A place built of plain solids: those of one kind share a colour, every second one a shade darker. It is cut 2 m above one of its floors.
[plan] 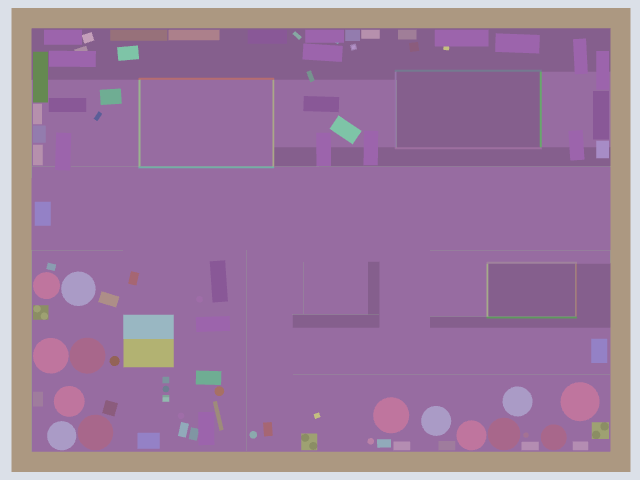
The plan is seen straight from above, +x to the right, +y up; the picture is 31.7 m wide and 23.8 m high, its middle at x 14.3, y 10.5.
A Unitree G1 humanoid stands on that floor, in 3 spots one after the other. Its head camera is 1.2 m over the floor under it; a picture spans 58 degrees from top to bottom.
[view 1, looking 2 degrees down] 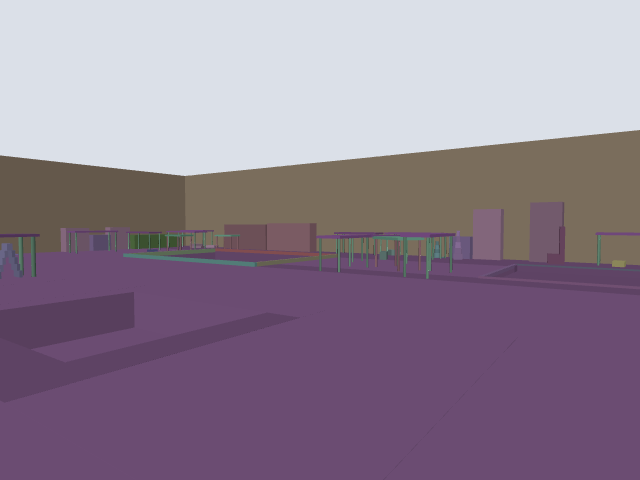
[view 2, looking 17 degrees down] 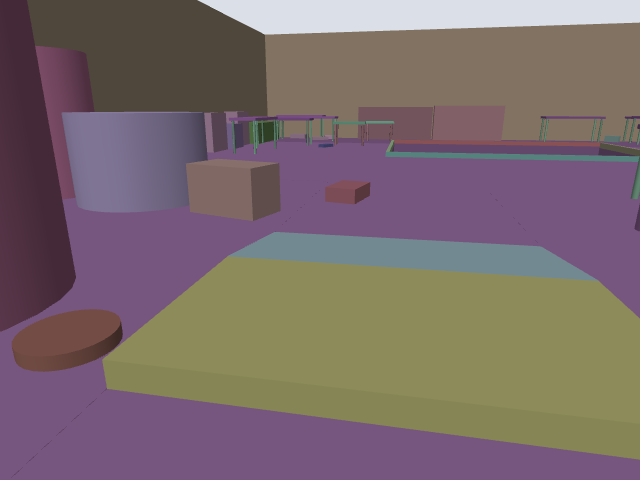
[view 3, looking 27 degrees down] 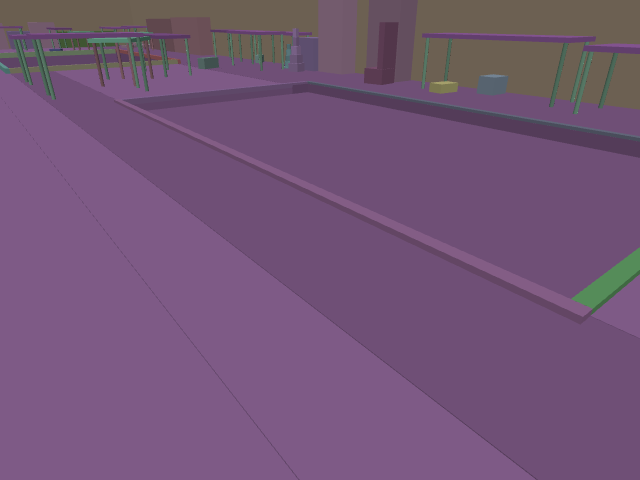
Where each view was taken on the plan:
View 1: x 20.65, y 5.01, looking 125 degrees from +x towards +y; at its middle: workbench_leg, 11.24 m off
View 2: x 5.80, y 2.75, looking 101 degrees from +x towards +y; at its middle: ramp_hump_ramp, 3.97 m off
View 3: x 25.80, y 13.15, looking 142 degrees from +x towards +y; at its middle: floor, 2.65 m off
